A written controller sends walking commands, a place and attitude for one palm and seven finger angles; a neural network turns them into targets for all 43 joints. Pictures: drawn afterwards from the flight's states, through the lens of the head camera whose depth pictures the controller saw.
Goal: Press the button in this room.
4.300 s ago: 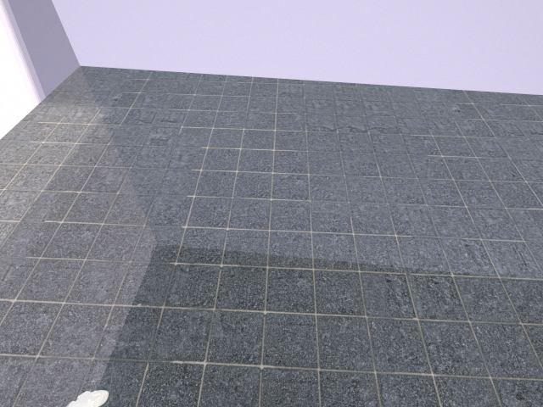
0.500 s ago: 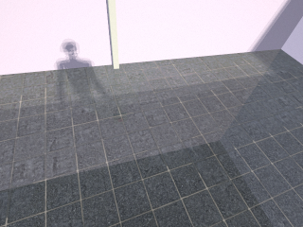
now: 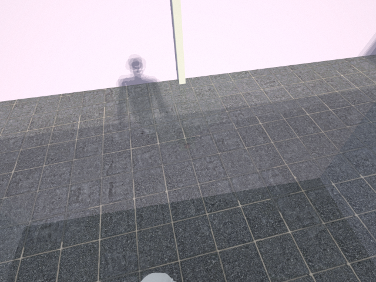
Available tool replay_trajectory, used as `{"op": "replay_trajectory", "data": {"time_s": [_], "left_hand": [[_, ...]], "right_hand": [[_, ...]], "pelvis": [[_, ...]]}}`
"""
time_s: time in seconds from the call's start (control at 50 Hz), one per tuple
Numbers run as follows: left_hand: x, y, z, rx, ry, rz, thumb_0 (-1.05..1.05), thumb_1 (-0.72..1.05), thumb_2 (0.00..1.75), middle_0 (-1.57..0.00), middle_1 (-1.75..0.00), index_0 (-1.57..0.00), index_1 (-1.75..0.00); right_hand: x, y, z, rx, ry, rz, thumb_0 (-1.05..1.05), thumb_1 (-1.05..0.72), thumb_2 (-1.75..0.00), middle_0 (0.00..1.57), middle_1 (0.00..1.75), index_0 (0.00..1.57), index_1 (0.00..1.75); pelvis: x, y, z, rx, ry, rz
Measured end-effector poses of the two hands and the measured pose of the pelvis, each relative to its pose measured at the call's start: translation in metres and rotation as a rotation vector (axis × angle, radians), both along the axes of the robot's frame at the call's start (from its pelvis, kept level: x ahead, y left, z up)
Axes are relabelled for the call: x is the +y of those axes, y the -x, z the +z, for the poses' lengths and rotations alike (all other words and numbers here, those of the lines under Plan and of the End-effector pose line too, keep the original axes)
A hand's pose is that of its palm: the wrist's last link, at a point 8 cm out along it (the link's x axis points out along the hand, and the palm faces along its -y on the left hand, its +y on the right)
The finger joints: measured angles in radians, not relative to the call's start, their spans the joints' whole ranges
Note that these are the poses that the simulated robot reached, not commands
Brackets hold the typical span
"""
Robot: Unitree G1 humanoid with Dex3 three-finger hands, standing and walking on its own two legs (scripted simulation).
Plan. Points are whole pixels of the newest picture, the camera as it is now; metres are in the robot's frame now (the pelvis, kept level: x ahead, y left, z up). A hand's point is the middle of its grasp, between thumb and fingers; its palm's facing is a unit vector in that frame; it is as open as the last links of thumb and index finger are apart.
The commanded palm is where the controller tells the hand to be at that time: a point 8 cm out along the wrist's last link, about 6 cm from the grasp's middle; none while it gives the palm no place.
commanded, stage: turn or walk to find it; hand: left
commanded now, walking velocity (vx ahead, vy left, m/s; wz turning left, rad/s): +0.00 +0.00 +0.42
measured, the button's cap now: out of the picture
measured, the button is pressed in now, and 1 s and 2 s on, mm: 0 0 0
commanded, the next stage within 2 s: none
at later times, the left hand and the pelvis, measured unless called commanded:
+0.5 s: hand out of the picture -0.01 +0.28 -0.17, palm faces +0.23 -0.94 -0.24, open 7.4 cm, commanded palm none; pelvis -0.03 +0.06 +0.00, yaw +12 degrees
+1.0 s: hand out of the picture -0.06 +0.22 -0.15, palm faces +0.42 -0.87 -0.26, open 7.4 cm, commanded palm none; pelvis -0.04 +0.02 +0.00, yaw +26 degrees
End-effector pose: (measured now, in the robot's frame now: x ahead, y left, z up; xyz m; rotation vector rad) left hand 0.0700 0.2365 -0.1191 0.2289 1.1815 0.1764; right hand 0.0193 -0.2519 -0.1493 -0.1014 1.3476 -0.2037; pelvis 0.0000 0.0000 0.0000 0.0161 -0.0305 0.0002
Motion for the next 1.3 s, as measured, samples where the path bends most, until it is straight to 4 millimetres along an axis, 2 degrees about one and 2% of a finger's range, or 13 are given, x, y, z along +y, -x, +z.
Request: {"op": "replay_trajectory", "data": {"time_s": [0.14, 0.26, 0.34, 0.44, 0.54, 0.68, 0.76, 0.9, 1.0, 1.08, 1.2, 1.24, 1.3], "left_hand": [[0.018, 0.038, -0.012, 0.036, 0.027, 0.072, 0.00, 0.90, 0.90, -0.21, -0.29, -0.20, -0.30], [0.058, 0.082, -0.041, 0.098, 0.057, 0.166, 0.00, 0.90, 0.90, -0.21, -0.29, -0.20, -0.30], [0.077, 0.101, -0.038, 0.156, 0.055, 0.203, 0.01, 0.91, 0.90, -0.20, -0.29, -0.20, -0.30], [0.089, 0.104, -0.025, 0.121, 0.052, 0.230, 0.01, 0.91, 0.90, -0.20, -0.29, -0.19, -0.30], [0.091, 0.095, -0.015, 0.064, 0.038, 0.249, 0.01, 0.91, 0.90, -0.20, -0.29, -0.19, -0.30], [0.073, 0.076, -0.003, -0.027, 0.008, 0.260, 0.01, 0.91, 0.90, -0.20, -0.29, -0.19, -0.30], [0.056, 0.080, 0.001, -0.070, -0.023, 0.277, 0.00, 0.91, 0.90, -0.20, -0.29, -0.20, -0.30], [0.034, 0.122, 0.007, -0.024, -0.017, 0.365, 0.00, 0.90, 0.90, -0.21, -0.29, -0.20, -0.30], [0.027, 0.157, -0.001, 0.023, 0.010, 0.437, 0.00, 0.90, 0.90, -0.21, -0.29, -0.20, -0.30], [0.029, 0.193, -0.013, 0.071, 0.040, 0.499, 0.00, 0.90, 0.90, -0.21, -0.29, -0.20, -0.30], [0.047, 0.251, -0.040, 0.152, 0.079, 0.603, 0.00, 0.90, 0.90, -0.21, -0.29, -0.20, -0.30], [0.052, 0.262, -0.039, 0.178, 0.079, 0.622, 0.01, 0.91, 0.90, -0.20, -0.29, -0.20, -0.30], [0.061, 0.267, -0.031, 0.164, 0.075, 0.640, 0.01, 0.91, 0.90, -0.20, -0.29, -0.20, -0.30]], "right_hand": [[0.010, -0.006, 0.007, 0.031, 0.034, 0.084, 0.01, -0.91, -0.90, 0.19, 0.30, 0.20, 0.30], [0.042, -0.038, 0.011, -0.046, 0.088, 0.188, 0.01, -0.91, -0.90, 0.19, 0.30, 0.20, 0.30], [0.064, -0.050, 0.024, -0.098, 0.096, 0.225, 0.01, -0.91, -0.90, 0.19, 0.30, 0.20, 0.30], [0.084, -0.057, 0.031, -0.112, 0.080, 0.267, 0.01, -0.91, -0.90, 0.20, 0.30, 0.20, 0.30], [0.090, -0.057, 0.028, -0.109, 0.054, 0.294, 0.01, -0.91, -0.90, 0.20, 0.30, 0.20, 0.30], [0.074, -0.050, 0.011, -0.074, 0.019, 0.314, 0.01, -0.91, -0.90, 0.20, 0.30, 0.20, 0.30], [0.057, -0.050, -0.005, -0.051, -0.004, 0.329, 0.01, -0.91, -0.90, 0.20, 0.30, 0.20, 0.30], [0.043, -0.060, -0.001, -0.011, 0.002, 0.398, 0.01, -0.91, -0.90, 0.20, 0.30, 0.20, 0.30], [0.049, -0.071, 0.003, 0.011, 0.026, 0.464, 0.01, -0.91, -0.90, 0.19, 0.30, 0.20, 0.30], [0.072, -0.088, 0.008, -0.009, 0.044, 0.533, 0.01, -0.91, -0.90, 0.19, 0.30, 0.20, 0.30], [0.125, -0.116, 0.015, -0.132, 0.062, 0.646, 0.01, -0.91, -0.90, 0.19, 0.30, 0.20, 0.30], [0.139, -0.119, 0.022, -0.167, 0.058, 0.665, 0.01, -0.91, -0.90, 0.19, 0.30, 0.20, 0.30], [0.153, -0.118, 0.030, -0.190, 0.051, 0.689, 0.01, -0.91, -0.90, 0.20, 0.30, 0.20, 0.30]], "pelvis": [[0.014, 0.011, -0.002, 0.007, 0.002, 0.070], [0.043, 0.022, -0.016, 0.017, 0.020, 0.127], [0.054, 0.027, -0.008, 0.021, 0.033, 0.140], [0.062, 0.030, 0.002, 0.026, 0.044, 0.177], [0.062, 0.033, 0.004, 0.028, 0.040, 0.218], [0.045, 0.037, 0.000, 0.030, 0.020, 0.277], [0.029, 0.039, -0.007, 0.029, 0.011, 0.314], [0.020, 0.041, 0.000, 0.015, -0.001, 0.394], [0.023, 0.044, 0.001, 0.014, -0.005, 0.448], [0.033, 0.051, -0.002, 0.017, 0.001, 0.485], [0.055, 0.066, -0.015, 0.019, 0.015, 0.534], [0.059, 0.069, -0.012, 0.015, 0.022, 0.539], [0.063, 0.073, -0.005, 0.009, 0.032, 0.560]]}}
